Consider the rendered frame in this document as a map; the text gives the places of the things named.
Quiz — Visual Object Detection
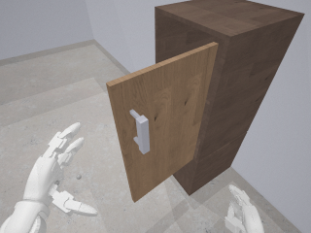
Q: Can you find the right robot hand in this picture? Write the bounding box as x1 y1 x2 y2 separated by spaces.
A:
225 184 264 233

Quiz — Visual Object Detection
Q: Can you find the cupboard door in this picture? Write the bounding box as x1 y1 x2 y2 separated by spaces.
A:
106 42 219 203

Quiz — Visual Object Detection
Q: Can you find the robot left forearm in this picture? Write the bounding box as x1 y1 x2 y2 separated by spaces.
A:
0 200 51 233

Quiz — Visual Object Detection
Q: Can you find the handle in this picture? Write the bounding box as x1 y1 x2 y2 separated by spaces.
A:
129 109 150 154

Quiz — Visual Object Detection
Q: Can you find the left robot hand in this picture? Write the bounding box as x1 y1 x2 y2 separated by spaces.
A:
22 122 98 216

